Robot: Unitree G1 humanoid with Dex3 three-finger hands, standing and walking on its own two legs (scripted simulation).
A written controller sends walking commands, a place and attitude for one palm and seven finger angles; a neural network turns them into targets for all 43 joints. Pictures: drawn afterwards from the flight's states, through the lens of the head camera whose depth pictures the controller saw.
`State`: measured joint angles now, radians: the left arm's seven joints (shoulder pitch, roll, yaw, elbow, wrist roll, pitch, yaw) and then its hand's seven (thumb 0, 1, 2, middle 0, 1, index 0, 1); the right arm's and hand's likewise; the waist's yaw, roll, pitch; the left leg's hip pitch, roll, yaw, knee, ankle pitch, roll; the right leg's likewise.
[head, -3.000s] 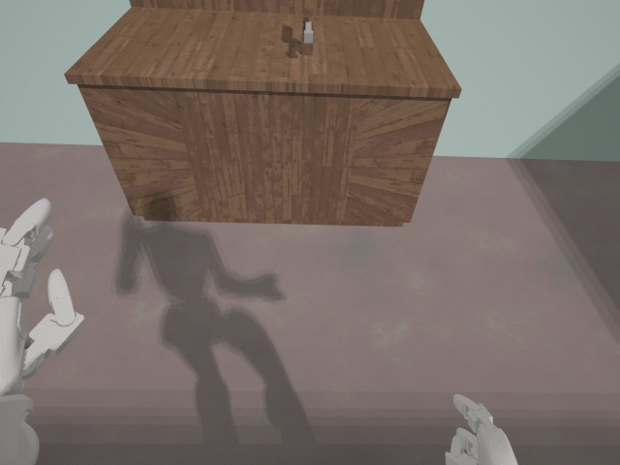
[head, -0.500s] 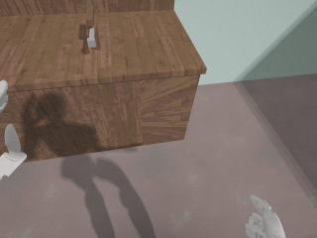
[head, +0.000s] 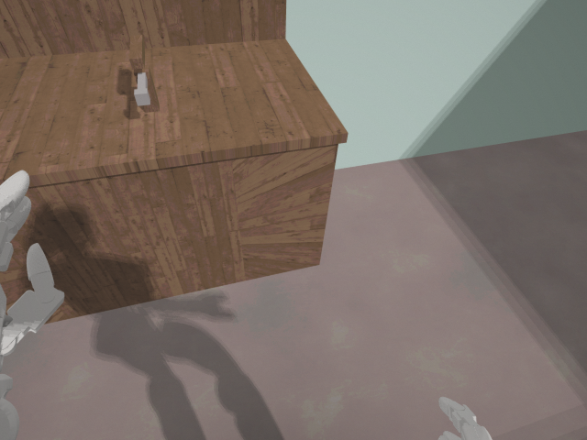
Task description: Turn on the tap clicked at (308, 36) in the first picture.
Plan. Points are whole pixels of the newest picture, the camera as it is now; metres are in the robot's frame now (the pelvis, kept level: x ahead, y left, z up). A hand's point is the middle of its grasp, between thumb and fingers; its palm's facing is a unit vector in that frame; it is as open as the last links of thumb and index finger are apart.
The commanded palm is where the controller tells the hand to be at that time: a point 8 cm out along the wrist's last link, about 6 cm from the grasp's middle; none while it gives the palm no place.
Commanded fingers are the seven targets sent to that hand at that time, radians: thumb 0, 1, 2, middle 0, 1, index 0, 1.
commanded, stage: take the last steps up to it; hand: left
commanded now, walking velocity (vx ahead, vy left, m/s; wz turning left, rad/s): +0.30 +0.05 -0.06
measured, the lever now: (142, 97) +0.79 +0.38 +0.06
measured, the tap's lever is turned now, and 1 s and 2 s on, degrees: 0 0 0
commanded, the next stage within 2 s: come to a stop and stand still in 1.62 s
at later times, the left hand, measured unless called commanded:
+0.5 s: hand (124, 247) +0.27 +0.20 +0.17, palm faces +0.37 -0.82 -0.43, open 7.4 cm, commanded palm +0.22 +0.25 +0.19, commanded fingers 0.00 0.90 0.90 -0.20 -0.30 -0.20 -0.30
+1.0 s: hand (143, 169) +0.39 +0.21 +0.19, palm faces +0.37 -0.79 -0.49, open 7.4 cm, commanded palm +0.34 +0.26 +0.19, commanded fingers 0.00 0.90 0.90 -0.20 -0.30 -0.20 -0.30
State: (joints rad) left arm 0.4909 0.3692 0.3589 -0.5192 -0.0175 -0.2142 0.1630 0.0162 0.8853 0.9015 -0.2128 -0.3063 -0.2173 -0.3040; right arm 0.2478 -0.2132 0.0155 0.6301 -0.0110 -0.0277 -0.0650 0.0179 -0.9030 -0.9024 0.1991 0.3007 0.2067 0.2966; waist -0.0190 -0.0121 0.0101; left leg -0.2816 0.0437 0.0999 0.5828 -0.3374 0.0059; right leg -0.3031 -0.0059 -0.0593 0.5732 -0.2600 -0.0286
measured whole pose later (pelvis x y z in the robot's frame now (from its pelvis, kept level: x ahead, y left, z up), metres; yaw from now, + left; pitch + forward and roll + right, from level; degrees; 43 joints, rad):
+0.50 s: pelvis +0.05 -0.03 +0.01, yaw -1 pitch +0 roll +0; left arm 0.48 0.33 0.35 -0.45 -0.01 -0.24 0.15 0.02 0.89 0.90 -0.21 -0.31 -0.22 -0.30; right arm 0.20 -0.22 -0.01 0.66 0.00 -0.04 -0.05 0.02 -0.90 -0.90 0.20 0.30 0.21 0.30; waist -0.02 0.02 0.04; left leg -0.51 0.08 0.06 1.03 -0.34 -0.02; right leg -0.22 -0.04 -0.14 0.50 -0.27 -0.03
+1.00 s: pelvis +0.16 -0.02 +0.00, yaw -2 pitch +0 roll +0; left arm 0.50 0.40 0.39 -0.52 -0.02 -0.24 0.16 0.02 0.89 0.90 -0.21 -0.31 -0.21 -0.30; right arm 0.23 -0.13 0.04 0.61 0.00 -0.11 -0.05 0.02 -0.90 -0.90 0.20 0.30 0.21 0.30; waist 0.00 0.03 0.03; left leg -0.29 0.09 0.14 0.61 -0.32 -0.01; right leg -0.32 -0.05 -0.14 0.58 -0.30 0.00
